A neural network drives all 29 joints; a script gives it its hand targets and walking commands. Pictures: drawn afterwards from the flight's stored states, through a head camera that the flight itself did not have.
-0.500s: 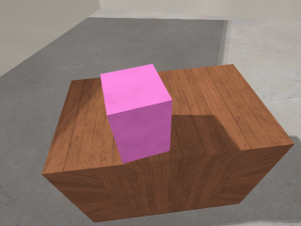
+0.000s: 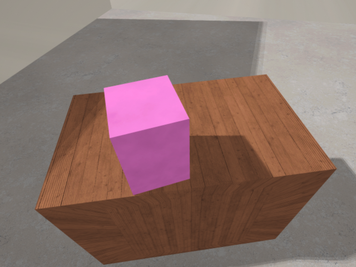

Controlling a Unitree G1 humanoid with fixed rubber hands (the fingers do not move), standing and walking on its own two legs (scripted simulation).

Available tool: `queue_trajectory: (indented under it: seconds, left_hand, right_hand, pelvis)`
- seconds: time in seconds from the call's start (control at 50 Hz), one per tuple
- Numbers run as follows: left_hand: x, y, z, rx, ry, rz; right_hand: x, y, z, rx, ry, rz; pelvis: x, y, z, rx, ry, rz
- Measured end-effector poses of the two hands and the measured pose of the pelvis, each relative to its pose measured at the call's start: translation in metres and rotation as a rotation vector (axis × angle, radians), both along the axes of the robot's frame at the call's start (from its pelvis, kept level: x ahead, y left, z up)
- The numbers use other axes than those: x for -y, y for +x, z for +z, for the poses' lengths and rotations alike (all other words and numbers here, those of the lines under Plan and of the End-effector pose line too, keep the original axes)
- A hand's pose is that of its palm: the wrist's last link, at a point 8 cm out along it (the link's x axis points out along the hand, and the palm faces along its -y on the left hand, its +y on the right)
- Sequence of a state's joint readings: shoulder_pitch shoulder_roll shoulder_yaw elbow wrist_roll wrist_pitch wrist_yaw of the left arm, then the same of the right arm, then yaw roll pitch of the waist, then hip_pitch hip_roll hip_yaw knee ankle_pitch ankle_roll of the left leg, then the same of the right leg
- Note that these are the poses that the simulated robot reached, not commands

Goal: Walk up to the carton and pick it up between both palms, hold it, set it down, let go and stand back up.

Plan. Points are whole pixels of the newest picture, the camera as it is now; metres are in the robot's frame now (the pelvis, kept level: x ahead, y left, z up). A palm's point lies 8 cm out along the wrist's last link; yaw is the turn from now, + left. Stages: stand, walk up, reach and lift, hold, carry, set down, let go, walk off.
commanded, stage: walk up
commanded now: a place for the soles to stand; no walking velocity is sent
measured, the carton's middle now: (149, 136) +0.47 +0.09 +0.02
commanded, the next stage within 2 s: reach and lift in 0.94 s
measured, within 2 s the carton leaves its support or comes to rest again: neither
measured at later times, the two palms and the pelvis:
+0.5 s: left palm out of the picture +0.00 +0.21 -0.13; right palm out of the picture +0.04 -0.25 -0.13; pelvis +0.01 -0.02 +0.01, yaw +4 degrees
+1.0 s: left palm out of the picture +0.01 +0.23 -0.15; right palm out of the picture +0.04 -0.23 -0.14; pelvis +0.00 -0.01 +0.00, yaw +7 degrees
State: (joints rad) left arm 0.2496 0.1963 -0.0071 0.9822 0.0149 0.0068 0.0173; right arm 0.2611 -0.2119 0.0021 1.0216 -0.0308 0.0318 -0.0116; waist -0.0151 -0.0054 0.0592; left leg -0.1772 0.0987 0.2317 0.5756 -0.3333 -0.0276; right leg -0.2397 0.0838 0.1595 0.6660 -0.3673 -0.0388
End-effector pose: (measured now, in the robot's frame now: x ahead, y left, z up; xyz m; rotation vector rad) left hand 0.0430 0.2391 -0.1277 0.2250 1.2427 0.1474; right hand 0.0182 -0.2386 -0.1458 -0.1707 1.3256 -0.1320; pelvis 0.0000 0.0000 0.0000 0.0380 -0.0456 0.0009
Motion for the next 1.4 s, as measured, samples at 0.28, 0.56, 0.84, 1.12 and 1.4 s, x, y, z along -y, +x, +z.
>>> queue_trajectory:
  seconds: [0.28,0.56,0.84,1.12,1.4]
  left_hand:
    - [0.024,-0.02,0.003,-0.042,-0.02,0.071]
    - [0.023,-0.052,-0.005,-0.119,-0.034,0.125]
    - [0.014,-0.051,-0.009,-0.13,-0.035,0.12]
    - [-0.004,0.071,-0.016,-0.071,-0.083,0.129]
    - [0.007,0.015,0.022,0.006,-0.078,0.113]
  right_hand:
    - [0.017,0.014,0.01,0.001,-0.011,0.042]
    - [0.01,0.017,0.015,-0.03,-0.022,0.072]
    - [-0.002,0.014,0.015,-0.042,-0.021,0.071]
    - [-0.017,0.123,-0.008,0.14,0.03,0.116]
    - [-0.038,0.114,0.03,0.283,0.092,0.146]
  pelvis:
    - [0.02,0.002,0.009,-0.008,-0.018,0.045]
    - [0.02,0.009,0.011,-0.006,-0.033,0.071]
    - [0.012,0.009,0.01,-0.004,-0.034,0.077]
    - [0.006,-0.032,-0.028,-0.069,-0.036,0.179]
    - [0.001,-0.044,-0.011,-0.035,-0.041,0.158]
